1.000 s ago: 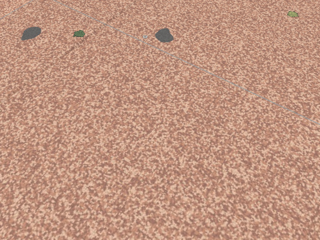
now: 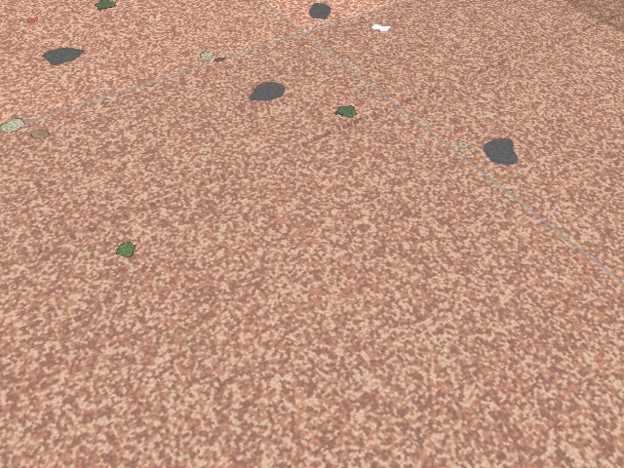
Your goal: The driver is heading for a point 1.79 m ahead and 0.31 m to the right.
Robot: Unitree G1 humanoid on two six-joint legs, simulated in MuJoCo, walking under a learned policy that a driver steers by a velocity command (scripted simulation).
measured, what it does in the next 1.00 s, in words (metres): stands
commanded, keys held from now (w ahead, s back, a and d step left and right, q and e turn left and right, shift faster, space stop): no key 1.00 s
